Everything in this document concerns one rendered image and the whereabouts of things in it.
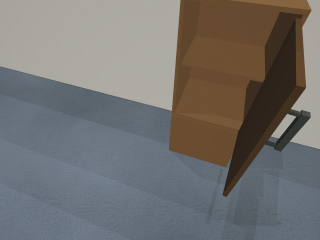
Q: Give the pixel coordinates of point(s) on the handle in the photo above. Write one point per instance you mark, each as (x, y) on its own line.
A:
(301, 118)

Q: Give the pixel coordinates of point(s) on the cupboard door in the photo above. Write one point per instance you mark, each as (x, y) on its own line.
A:
(281, 88)

